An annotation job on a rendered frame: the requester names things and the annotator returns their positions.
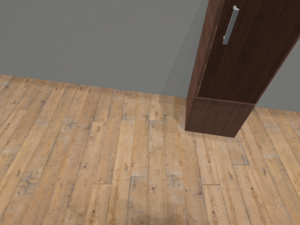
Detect cupboard door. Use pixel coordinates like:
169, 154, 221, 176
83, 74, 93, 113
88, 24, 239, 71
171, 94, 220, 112
198, 0, 300, 104

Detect handle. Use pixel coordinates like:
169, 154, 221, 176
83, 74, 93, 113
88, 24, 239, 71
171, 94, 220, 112
223, 6, 239, 45

